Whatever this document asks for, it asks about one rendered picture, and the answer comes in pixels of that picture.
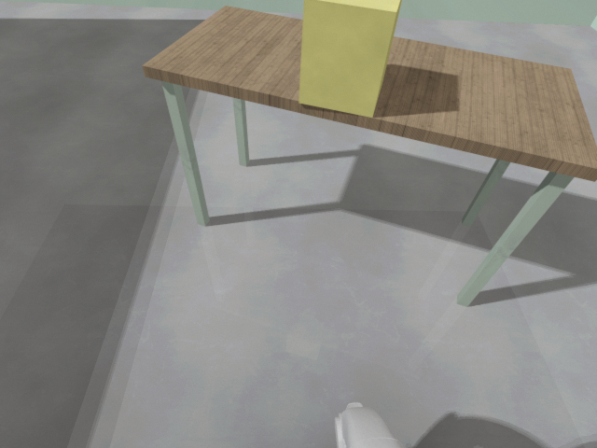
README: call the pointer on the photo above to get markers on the table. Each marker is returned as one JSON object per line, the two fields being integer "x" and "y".
{"x": 503, "y": 108}

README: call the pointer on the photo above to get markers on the carton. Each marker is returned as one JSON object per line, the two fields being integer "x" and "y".
{"x": 344, "y": 52}

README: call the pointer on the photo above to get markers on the robot right thigh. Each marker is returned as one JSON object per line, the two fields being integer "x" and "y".
{"x": 362, "y": 427}

